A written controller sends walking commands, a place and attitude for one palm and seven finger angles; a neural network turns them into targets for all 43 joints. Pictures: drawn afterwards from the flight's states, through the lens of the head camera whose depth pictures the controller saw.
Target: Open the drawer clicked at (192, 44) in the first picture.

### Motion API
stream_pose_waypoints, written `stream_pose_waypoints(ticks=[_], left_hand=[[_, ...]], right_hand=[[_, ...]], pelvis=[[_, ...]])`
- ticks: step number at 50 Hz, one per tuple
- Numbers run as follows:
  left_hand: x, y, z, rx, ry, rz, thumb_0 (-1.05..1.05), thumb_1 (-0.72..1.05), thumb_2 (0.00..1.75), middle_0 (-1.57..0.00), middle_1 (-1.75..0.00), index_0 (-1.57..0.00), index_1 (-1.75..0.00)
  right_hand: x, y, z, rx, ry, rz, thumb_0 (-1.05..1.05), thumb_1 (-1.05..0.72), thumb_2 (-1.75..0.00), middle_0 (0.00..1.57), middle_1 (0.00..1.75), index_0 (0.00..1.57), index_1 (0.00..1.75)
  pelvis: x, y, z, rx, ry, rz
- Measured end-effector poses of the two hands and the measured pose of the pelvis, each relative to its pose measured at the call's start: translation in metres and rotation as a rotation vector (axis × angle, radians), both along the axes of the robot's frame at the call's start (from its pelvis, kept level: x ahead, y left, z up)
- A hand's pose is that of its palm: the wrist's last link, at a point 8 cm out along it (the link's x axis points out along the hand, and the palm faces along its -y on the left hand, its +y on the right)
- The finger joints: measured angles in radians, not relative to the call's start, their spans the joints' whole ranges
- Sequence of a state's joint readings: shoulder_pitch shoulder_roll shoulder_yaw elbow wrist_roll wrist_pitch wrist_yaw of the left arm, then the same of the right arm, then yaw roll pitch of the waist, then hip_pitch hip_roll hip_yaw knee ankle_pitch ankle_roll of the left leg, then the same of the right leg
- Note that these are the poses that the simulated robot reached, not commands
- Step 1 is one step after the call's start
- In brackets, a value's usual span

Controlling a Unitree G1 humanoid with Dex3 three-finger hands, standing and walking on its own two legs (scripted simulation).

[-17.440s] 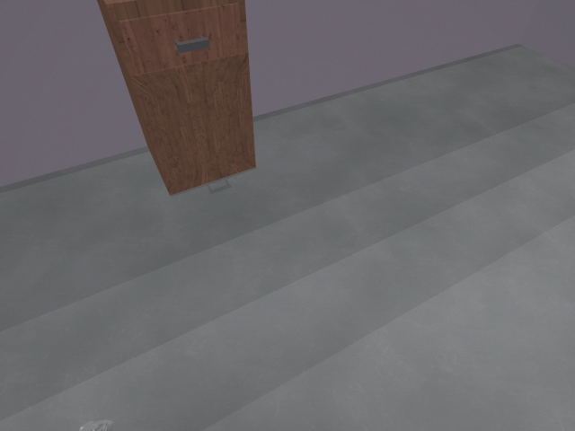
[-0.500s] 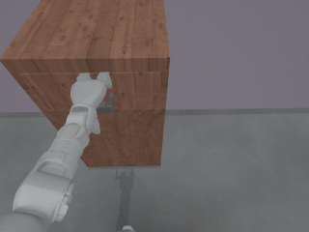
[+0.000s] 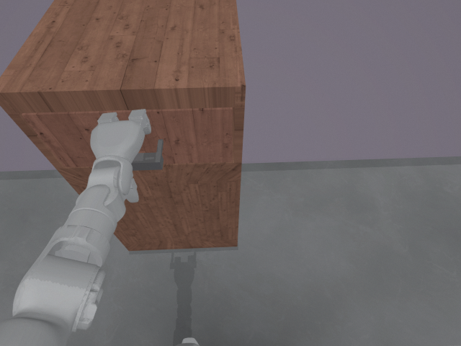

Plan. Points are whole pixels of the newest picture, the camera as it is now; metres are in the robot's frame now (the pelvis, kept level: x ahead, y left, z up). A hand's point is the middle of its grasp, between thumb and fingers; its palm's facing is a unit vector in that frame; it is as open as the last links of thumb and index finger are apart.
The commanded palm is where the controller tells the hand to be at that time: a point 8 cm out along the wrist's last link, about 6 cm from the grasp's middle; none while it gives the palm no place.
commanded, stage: re-aim the fingers above the handle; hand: left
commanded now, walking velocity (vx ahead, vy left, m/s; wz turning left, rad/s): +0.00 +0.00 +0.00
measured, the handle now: (137, 153) +0.52 +0.19 -0.02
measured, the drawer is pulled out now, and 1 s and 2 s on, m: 0.00 0.00 0.00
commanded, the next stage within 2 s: lower the fingers behind the handle in 0.40 s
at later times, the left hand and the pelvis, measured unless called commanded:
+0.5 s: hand (133, 156) +0.46 +0.17 +0.04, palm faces -0.04 -0.05 -1.00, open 13.8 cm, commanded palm +0.45 +0.17 +0.10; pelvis +0.00 +0.00 +0.00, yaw +1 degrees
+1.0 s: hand (138, 165) +0.47 +0.17 +0.00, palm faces -0.04 -0.07 -1.00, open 13.8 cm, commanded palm +0.44 +0.17 +0.06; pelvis +0.00 +0.00 -0.01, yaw +0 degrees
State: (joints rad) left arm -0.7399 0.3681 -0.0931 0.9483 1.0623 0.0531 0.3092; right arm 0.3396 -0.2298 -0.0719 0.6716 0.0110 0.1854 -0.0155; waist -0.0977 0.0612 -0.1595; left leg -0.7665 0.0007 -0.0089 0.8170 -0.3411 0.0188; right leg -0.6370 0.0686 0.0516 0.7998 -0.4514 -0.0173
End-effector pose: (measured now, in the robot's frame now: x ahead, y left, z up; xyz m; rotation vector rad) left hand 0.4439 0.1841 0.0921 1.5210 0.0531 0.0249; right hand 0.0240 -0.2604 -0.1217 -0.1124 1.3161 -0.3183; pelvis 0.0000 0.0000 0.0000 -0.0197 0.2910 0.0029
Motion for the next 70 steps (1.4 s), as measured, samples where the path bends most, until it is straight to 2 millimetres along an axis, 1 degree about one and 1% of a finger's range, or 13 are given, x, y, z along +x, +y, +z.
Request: stream_pose_waypoints(ticks=[4, 12, 17, 22, 28, 35, 43, 47, 52, 58, 62, 66, 70], left_hand=[[-0.004, 0.006, 0.001, -0.005, 0.030, 0.006, 0.00, -0.48, 0.30, -0.32, -1.20, -0.32, -1.20], [-0.007, -0.011, 0.007, -0.028, -0.001, -0.083, 0.00, -0.48, 0.30, -0.32, -1.20, -0.32, -1.20], [-0.003, -0.011, 0.004, -0.007, -0.020, -0.048, 0.00, -0.49, 0.30, -0.32, -1.20, -0.32, -1.20], [0.000, -0.008, 0.002, 0.002, 0.005, -0.007, 0.00, -0.48, 0.30, -0.32, -1.20, -0.32, -1.20], [0.004, -0.011, 0.001, -0.002, 0.032, -0.031, 0.00, -0.48, 0.30, -0.32, -1.20, -0.32, -1.20], [0.010, -0.015, -0.011, -0.015, 0.036, -0.055, 0.00, -0.48, 0.30, -0.32, -1.20, -0.32, -1.20], [0.010, -0.010, -0.027, -0.013, 0.026, -0.040, 0.00, -0.48, 0.30, -0.32, -1.20, -0.32, -1.20], [0.008, -0.007, -0.031, -0.013, 0.026, -0.032, 0.00, -0.48, 0.30, -0.32, -1.20, -0.32, -1.20], [0.002, -0.006, -0.034, -0.018, 0.023, -0.036, 0.00, -0.48, 0.30, -0.32, -1.20, -0.32, -1.20], [-0.004, -0.008, -0.041, -0.009, 0.025, -0.043, 0.00, -0.48, 0.30, -0.32, -1.20, -0.32, -1.20], [-0.005, -0.011, -0.045, -0.009, 0.014, -0.047, 0.00, -0.48, 0.30, -0.32, -1.20, -0.32, -1.20], [-0.003, -0.012, -0.048, 0.001, -0.005, -0.038, 0.00, -0.48, 0.30, -0.32, -1.20, -0.32, -1.22], [0.000, -0.012, -0.048, 0.008, -0.015, -0.020, 0.00, -0.48, 0.30, -0.32, -1.20, -0.34, -1.25]], right_hand=[[0.002, -0.001, 0.002, -0.003, 0.000, 0.007, 0.00, -0.91, -0.90, 0.20, 0.30, 0.20, 0.30], [0.013, -0.004, 0.004, -0.018, -0.026, 0.027, 0.00, -0.91, -0.90, 0.20, 0.30, 0.20, 0.30], [0.017, -0.004, 0.002, -0.011, -0.044, 0.031, 0.00, -0.91, -0.90, 0.20, 0.30, 0.20, 0.30], [0.014, -0.001, 0.001, -0.003, -0.041, 0.024, 0.00, -0.91, -0.90, 0.20, 0.30, 0.20, 0.30], [0.004, 0.000, 0.001, -0.007, -0.013, 0.015, 0.00, -0.91, -0.90, 0.20, 0.30, 0.20, 0.30], [-0.009, -0.002, -0.001, -0.019, 0.024, -0.001, 0.00, -0.91, -0.90, 0.20, 0.30, 0.20, 0.30], [-0.018, -0.002, -0.004, -0.022, 0.057, -0.015, 0.00, -0.91, -0.90, 0.20, 0.30, 0.20, 0.30], [-0.016, -0.001, -0.006, -0.018, 0.061, -0.014, 0.00, -0.91, -0.90, 0.20, 0.30, 0.20, 0.30], [-0.009, 0.001, -0.007, -0.012, 0.048, -0.005, 0.00, -0.91, -0.90, 0.20, 0.30, 0.20, 0.30], [0.002, 0.002, -0.010, -0.011, 0.015, 0.016, 0.00, -0.91, -0.90, 0.20, 0.30, 0.20, 0.30], [0.007, 0.002, -0.013, -0.016, -0.003, 0.027, 0.00, -0.91, -0.90, 0.20, 0.30, 0.20, 0.30], [0.006, 0.002, -0.016, -0.020, -0.007, 0.034, 0.00, -0.91, -0.90, 0.20, 0.30, 0.20, 0.30], [-0.001, 0.002, -0.019, -0.022, 0.007, 0.033, 0.00, -0.91, -0.90, 0.20, 0.30, 0.20, 0.30]], pelvis=[[0.001, -0.001, 0.002, -0.001, -0.010, 0.008], [0.000, -0.001, 0.001, -0.002, -0.012, 0.018], [-0.002, -0.001, -0.001, -0.001, -0.003, 0.014], [-0.003, -0.001, -0.001, -0.001, 0.000, 0.011], [-0.002, -0.001, 0.000, -0.002, 0.001, 0.014], [-0.001, -0.001, -0.004, -0.003, 0.026, 0.007], [0.002, 0.001, -0.008, -0.006, 0.050, -0.001], [0.003, 0.001, -0.009, -0.007, 0.052, -0.001], [0.004, 0.002, -0.009, -0.008, 0.050, 0.000], [0.001, 0.002, -0.012, -0.011, 0.052, 0.008], [-0.003, 0.002, -0.016, -0.012, 0.061, 0.010], [-0.006, 0.002, -0.020, -0.014, 0.071, 0.013], [-0.010, 0.001, -0.023, -0.016, 0.080, 0.014]])
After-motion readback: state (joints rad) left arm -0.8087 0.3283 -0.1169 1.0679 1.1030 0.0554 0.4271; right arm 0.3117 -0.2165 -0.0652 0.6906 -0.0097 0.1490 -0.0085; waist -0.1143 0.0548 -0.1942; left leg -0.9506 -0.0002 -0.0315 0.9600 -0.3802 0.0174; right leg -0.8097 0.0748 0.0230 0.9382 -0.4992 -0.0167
